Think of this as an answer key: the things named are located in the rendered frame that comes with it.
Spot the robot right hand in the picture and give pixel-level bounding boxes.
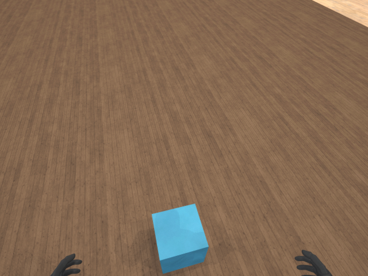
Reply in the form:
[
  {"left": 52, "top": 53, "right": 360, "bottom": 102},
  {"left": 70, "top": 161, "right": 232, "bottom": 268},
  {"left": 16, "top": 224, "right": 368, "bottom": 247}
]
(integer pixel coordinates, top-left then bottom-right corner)
[{"left": 295, "top": 250, "right": 332, "bottom": 276}]

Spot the carton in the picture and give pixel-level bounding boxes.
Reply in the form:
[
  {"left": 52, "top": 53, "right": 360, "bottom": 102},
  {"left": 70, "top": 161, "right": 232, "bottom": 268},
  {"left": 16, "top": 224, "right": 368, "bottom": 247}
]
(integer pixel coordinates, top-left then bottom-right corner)
[{"left": 152, "top": 204, "right": 209, "bottom": 274}]

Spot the robot left hand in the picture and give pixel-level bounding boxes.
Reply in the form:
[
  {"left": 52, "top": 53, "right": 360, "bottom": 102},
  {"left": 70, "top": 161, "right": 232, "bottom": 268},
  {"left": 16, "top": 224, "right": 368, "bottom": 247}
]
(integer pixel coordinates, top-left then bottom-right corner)
[{"left": 50, "top": 254, "right": 82, "bottom": 276}]

